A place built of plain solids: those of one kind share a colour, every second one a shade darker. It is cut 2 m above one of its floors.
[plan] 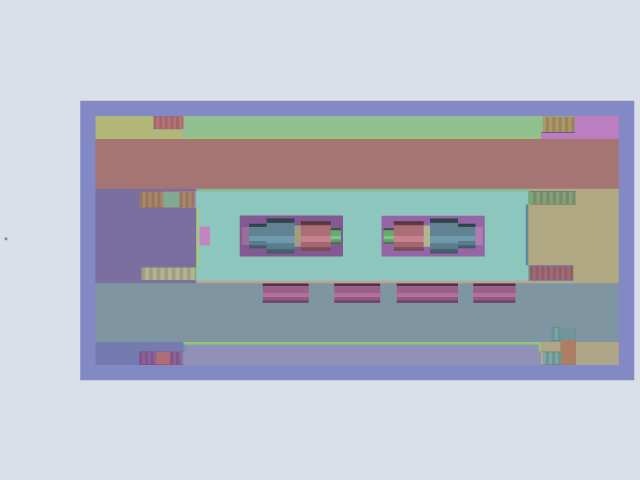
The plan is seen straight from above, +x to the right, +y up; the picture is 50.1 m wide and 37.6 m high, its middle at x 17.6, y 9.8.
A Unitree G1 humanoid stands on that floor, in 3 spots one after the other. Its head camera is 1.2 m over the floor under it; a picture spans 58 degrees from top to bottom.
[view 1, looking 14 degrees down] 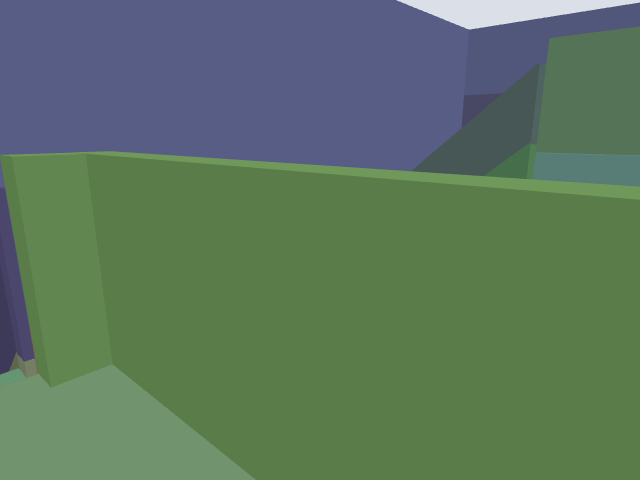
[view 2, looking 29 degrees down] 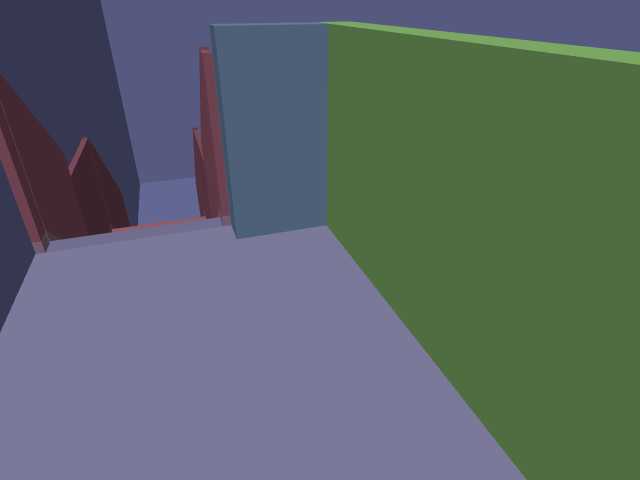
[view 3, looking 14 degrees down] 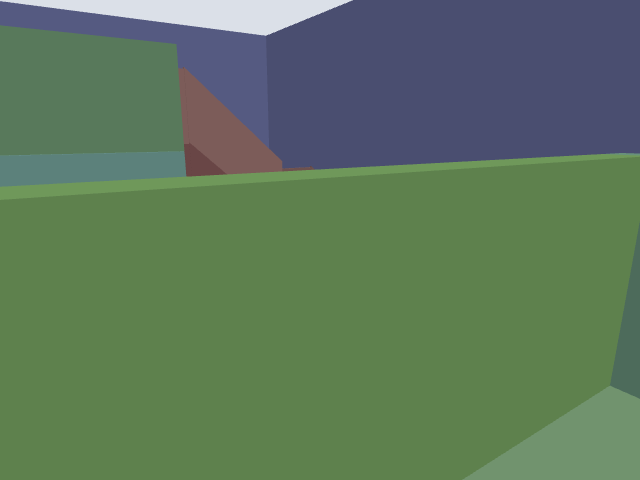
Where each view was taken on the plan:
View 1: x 32.51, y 18.71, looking -48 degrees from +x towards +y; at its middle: rail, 1.11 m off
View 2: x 9.31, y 0.81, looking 161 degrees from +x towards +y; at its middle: floor_galn_metal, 2.48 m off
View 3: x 9.31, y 18.71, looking -123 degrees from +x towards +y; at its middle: rail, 0.99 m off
